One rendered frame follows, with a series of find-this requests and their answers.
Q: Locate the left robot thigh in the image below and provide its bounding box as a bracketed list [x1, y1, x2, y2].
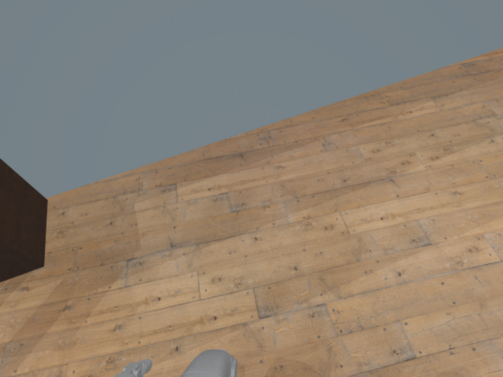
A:
[180, 350, 237, 377]

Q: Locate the cupboard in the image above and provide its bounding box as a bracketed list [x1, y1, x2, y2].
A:
[0, 159, 48, 282]

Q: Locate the robot left hand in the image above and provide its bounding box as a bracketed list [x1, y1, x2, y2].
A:
[115, 359, 152, 377]

